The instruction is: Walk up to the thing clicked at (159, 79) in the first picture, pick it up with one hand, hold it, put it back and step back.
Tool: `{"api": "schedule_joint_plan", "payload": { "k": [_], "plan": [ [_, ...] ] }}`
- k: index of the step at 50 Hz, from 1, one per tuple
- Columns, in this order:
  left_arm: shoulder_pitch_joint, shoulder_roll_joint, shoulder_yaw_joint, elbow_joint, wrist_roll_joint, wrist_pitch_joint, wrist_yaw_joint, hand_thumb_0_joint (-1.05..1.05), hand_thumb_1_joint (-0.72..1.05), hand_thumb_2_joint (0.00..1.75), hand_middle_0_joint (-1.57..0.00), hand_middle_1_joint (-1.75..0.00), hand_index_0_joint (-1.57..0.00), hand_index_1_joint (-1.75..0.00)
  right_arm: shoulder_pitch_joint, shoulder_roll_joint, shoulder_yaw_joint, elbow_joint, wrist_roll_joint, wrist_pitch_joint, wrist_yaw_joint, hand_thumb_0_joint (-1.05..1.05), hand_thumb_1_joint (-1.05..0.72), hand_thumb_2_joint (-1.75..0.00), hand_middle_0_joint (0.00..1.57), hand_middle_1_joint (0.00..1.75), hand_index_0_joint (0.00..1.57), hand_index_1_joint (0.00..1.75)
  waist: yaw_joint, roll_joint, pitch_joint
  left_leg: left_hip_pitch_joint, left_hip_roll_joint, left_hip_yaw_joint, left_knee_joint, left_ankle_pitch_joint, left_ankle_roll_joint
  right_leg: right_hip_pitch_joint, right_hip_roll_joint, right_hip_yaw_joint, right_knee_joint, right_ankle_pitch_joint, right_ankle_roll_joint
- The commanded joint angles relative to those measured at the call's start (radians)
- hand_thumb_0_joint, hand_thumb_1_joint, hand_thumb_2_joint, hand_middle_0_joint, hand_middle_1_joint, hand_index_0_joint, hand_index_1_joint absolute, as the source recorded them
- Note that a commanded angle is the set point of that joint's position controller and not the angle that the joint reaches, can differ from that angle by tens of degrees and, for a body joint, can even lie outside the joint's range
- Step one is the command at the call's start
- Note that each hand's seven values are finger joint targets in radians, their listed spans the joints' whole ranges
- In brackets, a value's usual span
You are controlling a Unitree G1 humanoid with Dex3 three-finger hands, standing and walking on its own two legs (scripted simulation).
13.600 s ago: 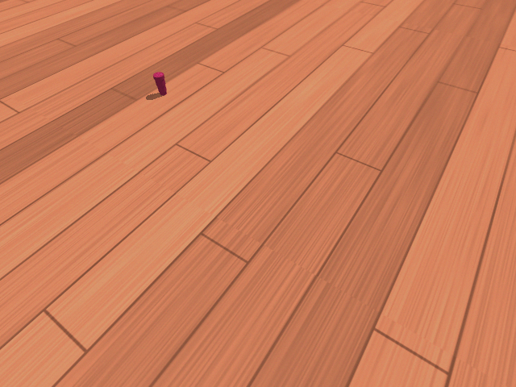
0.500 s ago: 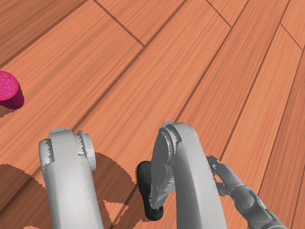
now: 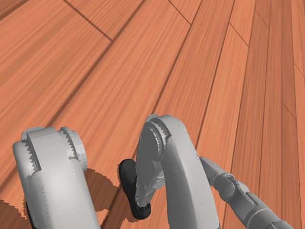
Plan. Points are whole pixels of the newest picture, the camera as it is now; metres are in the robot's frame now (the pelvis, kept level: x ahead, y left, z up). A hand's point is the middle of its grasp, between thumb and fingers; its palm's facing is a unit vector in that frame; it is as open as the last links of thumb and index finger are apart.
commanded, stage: close in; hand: left
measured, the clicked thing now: out of the picture +0.43 +0.33 -0.20
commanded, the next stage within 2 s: close in 0.22 s
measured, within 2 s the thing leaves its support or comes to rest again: leaves its support in 1.30 s
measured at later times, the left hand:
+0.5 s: hand out of the picture +0.40 +0.33 -0.19, palm faces +0.48 -0.88 +0.01, open 15.1 cm
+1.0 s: hand out of the picture +0.42 +0.32 -0.18, palm faces +0.48 -0.88 -0.01, open 9.3 cm
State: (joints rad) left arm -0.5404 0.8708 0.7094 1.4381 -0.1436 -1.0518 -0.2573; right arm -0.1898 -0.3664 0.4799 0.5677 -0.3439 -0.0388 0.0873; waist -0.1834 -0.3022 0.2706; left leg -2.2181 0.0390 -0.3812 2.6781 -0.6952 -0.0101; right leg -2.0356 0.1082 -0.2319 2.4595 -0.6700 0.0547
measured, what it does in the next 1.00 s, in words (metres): stands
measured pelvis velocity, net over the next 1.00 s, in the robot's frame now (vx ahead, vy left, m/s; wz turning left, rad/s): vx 0.00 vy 0.00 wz -0.04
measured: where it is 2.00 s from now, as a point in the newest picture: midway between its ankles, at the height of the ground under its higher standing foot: (100, 215)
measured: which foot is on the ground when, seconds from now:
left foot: down 0.00-1.00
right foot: down 0.00-1.00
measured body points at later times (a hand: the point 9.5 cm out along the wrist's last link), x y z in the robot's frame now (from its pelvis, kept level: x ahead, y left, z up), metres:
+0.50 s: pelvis +0.00 +0.00 +0.00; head +0.21 +0.21 +0.33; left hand +0.37 +0.37 -0.18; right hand +0.18 -0.23 -0.02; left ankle +0.08 +0.13 -0.24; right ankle +0.13 -0.13 -0.24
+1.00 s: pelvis +0.00 +0.00 +0.00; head +0.22 +0.20 +0.33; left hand +0.39 +0.37 -0.18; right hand +0.18 -0.24 -0.02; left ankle +0.08 +0.13 -0.24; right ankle +0.13 -0.13 -0.24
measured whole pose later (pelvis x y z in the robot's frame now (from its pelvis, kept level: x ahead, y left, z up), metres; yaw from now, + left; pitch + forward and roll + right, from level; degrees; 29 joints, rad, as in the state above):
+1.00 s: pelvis +0.00 +0.00 +0.00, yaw -2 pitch +10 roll -18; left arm -0.63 0.92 0.59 1.49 -0.12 -1.11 -0.01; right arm -0.20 -0.37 0.56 0.52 -0.38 0.05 0.12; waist -0.23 -0.32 0.33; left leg -2.21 0.06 -0.43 2.68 -0.71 -0.01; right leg -2.03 0.13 -0.26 2.42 -0.64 0.07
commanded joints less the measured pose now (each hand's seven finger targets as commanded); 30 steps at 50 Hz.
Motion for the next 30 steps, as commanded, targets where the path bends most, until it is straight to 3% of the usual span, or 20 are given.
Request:
{"api": "schedule_joint_plan", "payload": {
  "k": [1, 7, 8, 12, 15, 18, 21, 26, 30],
  "plan": [
    [-0.142, 0.23, -0.027, -0.142, -0.005, -0.091, 0.057, 0.0, -0.61, 0.11, -0.06, -0.14, -0.1, -0.11, 0.025, -0.368, -0.12, -0.018, -0.014, 0.027, -0.007, 0.0, -0.9, -0.9, 0.2, 0.3, 0.2, 0.3, -0.09, 0.649, -0.522, 0.429, 0.071, 0.116, -0.349, 0.116, -0.032, 0.172, 0.012, -0.121, -0.163, 0.168, -0.065],
    [-0.172, 0.117, -0.13, -0.102, -0.031, -0.099, 0.078, 0.0, -0.58, 0.19, -0.16, -0.24, -0.21, -0.2, 0.011, -0.384, -0.111, -0.04, -0.006, 0.038, 0.008, 0.0, -0.91, -0.9, 0.2, 0.3, 0.2, 0.3, -0.142, 0.567, -0.469, 0.402, 0.07, 0.054, -0.369, 0.032, -0.031, 0.127, 0.013, -0.153, -0.16, 0.133, -0.054],
    [-0.169, 0.13, -0.134, -0.098, -0.034, -0.102, 0.083, 0.0, -0.57, 0.2, -0.15, -0.23, -0.19, -0.2, 0.01, -0.38, -0.103, -0.04, -0.005, 0.037, 0.01, 0.0, -0.9, -0.9, 0.2, 0.3, 0.2, 0.3, -0.13, 0.554, -0.462, 0.374, 0.066, 0.06, -0.36, 0.022, -0.025, 0.14, 0.017, -0.148, -0.166, 0.124, -0.055],
    [-0.183, 0.152, -0.114, -0.092, -0.041, -0.125, 0.113, 0.0, -0.58, 0.17, -0.12, -0.19, -0.16, -0.16, 0.012, -0.377, -0.089, -0.043, -0.01, 0.042, 0.014, 0.0, -0.91, -0.9, 0.2, 0.3, 0.2, 0.3, -0.129, 0.546, -0.471, 0.388, 0.068, 0.046, -0.349, 0.054, -0.026, 0.164, 0.023, -0.145, -0.161, 0.149, -0.051],
    [-0.172, 0.193, -0.082, -0.076, -0.032, -0.14, 0.156, 0.0, -0.57, 0.18, -0.12, -0.19, -0.15, -0.17, 0.011, -0.375, -0.077, -0.05, -0.016, 0.052, 0.016, 0.0, -0.91, -0.9, 0.2, 0.3, 0.2, 0.3, -0.108, 0.561, -0.461, 0.384, 0.071, 0.054, -0.344, 0.068, -0.026, 0.181, 0.027, -0.14, -0.164, 0.155, -0.055],
    [-0.171, 0.229, -0.071, -0.077, -0.015, -0.154, 0.189, 0.0, -0.37, 0.34, -0.27, -0.29, -0.27, -0.29, 0.002, -0.37, -0.062, -0.056, -0.023, 0.062, 0.017, 0.0, -0.88, -0.9, 0.2, 0.3, 0.2, 0.3, -0.106, 0.58, -0.449, 0.363, 0.072, 0.069, -0.335, 0.058, -0.022, 0.199, 0.031, -0.138, -0.174, 0.149, -0.056],
    [-0.195, 0.237, -0.068, -0.102, -0.005, -0.167, 0.205, 0.0, -0.13, 0.45, -0.41, -0.41, -0.41, -0.41, 0.002, -0.374, -0.056, -0.06, -0.03, 0.069, 0.015, 0.0, -0.88, -0.9, 0.2, 0.3, 0.2, 0.3, -0.127, 0.609, -0.461, 0.394, 0.079, 0.062, -0.34, 0.081, -0.026, 0.205, 0.033, -0.142, -0.17, 0.17, -0.055],
    [-0.22, 0.226, -0.1, -0.104, 0.01, -0.16, 0.209, 0.0, 0.18, 0.55, -0.5, -0.48, -0.49, -0.48, 0.013, -0.378, -0.055, -0.048, -0.035, 0.077, 0.014, 0.0, -0.87, -0.89, 0.2, 0.3, 0.2, 0.3, -0.16, 0.617, -0.477, 0.404, 0.08, 0.064, -0.331, 0.1, -0.024, 0.221, 0.036, -0.146, -0.175, 0.199, -0.054],
    [-0.221, 0.175, -0.127, -0.081, -0.003, -0.139, 0.208, 0.0, 0.29, 0.62, -0.58, -0.55, -0.57, -0.55, 0.016, -0.379, -0.054, -0.048, -0.031, 0.081, 0.014, 0.0, -0.87, -0.89, 0.2, 0.3, 0.2, 0.3, -0.17, 0.575, -0.475, 0.402, 0.082, 0.05, -0.328, 0.108, -0.021, 0.218, 0.037, -0.154, -0.18, 0.211, -0.051]
  ]
}}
